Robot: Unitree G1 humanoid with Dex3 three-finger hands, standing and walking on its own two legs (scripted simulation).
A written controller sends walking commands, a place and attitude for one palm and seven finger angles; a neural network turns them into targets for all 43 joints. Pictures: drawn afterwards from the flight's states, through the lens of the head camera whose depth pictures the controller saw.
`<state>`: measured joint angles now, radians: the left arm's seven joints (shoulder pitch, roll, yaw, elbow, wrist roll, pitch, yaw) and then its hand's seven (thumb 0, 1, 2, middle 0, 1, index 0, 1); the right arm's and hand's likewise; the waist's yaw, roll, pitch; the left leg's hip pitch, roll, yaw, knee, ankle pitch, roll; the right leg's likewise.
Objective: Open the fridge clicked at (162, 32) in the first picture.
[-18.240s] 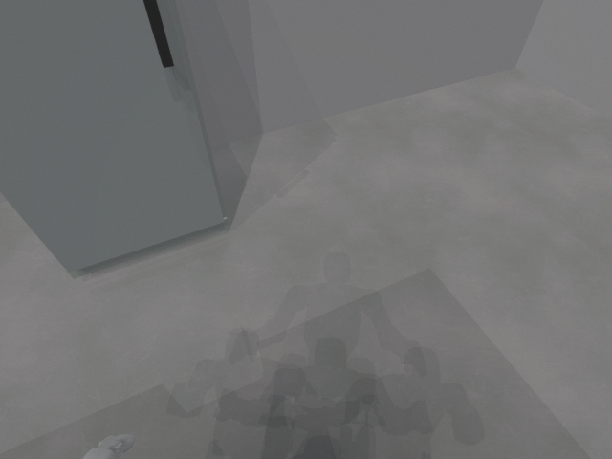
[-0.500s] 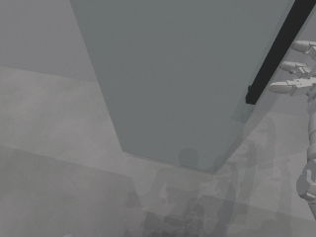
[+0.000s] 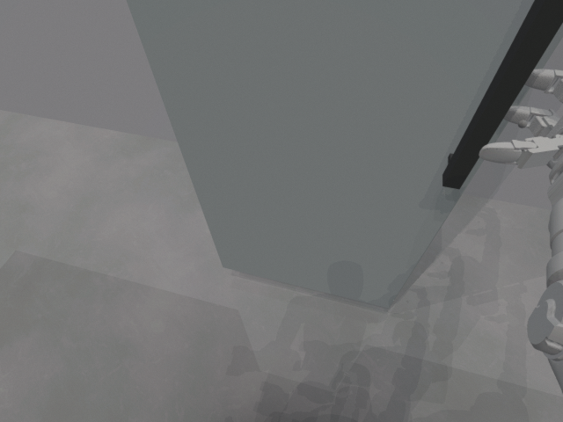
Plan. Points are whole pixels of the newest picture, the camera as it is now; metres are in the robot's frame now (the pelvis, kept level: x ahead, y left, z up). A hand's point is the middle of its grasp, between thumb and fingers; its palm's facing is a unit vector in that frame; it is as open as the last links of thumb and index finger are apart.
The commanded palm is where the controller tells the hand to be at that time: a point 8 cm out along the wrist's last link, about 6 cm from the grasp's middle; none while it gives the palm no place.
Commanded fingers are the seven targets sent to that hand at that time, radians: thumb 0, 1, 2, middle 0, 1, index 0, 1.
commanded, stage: slide the fingers in behind the handle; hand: right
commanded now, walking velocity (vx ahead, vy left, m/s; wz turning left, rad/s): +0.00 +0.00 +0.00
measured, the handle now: (518, 49) +0.55 -0.19 +0.25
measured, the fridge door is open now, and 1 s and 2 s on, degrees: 0 0 0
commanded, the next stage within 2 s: grip the handle and tug to test in 1.60 s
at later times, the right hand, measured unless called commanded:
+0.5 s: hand (510, 125) +0.49 -0.20 +0.18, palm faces +0.14 +0.99 +0.00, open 14.0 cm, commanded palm +0.46 -0.25 +0.18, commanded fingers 0.00 0.50 -0.30 0.30 1.20 0.30 1.20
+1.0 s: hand (494, 126) +0.49 -0.19 +0.17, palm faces +0.13 +0.99 +0.01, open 14.0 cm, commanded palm +0.46 -0.23 +0.18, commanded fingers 0.00 0.50 -0.30 0.30 1.20 0.30 1.20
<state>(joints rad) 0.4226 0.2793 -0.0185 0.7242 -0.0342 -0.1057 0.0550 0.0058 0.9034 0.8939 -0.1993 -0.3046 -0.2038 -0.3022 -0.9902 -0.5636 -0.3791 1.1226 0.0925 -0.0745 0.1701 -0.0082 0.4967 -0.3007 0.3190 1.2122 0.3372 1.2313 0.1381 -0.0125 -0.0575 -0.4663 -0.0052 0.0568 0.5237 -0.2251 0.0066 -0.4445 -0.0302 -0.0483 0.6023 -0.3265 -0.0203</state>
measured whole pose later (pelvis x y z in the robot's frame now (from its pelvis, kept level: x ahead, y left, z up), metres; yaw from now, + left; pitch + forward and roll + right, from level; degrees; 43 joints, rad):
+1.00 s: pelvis -0.01 +0.01 +0.00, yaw +0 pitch +8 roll +1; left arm 0.39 0.28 -0.02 0.73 -0.04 -0.12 0.05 0.01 0.90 0.89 -0.20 -0.30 -0.20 -0.30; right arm -0.99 -0.49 -0.35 1.11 0.10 -0.06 0.10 -0.01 0.50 -0.30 0.30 1.20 0.30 1.20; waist 0.13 -0.01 -0.04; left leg -0.45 -0.01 0.06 0.53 -0.22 0.02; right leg -0.43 -0.03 -0.04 0.60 -0.31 -0.01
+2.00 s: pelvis -0.01 +0.01 +0.00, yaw +0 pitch +7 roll +1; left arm 0.37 0.27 -0.02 0.74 -0.03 -0.12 0.04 0.01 0.90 0.89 -0.20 -0.30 -0.20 -0.30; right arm -0.99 -0.42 -0.33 1.08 0.08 -0.08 0.03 -0.01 0.17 -0.44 0.33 1.25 0.33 1.25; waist 0.12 -0.02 -0.04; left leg -0.44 -0.01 0.06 0.53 -0.22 0.02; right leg -0.40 -0.03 -0.04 0.58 -0.31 -0.01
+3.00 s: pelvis +0.00 +0.01 +0.00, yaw +1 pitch +7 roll +1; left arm 0.39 0.27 -0.01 0.71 -0.04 -0.10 0.04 0.01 0.90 0.89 -0.20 -0.30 -0.20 -0.30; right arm -0.90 -0.42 -0.35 0.98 0.10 -0.04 0.04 0.01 -0.67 -0.77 0.35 1.40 0.38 1.40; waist 0.13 -0.02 -0.06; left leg -0.42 -0.02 0.03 0.50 -0.22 0.02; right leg -0.37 -0.04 -0.07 0.56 -0.31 -0.01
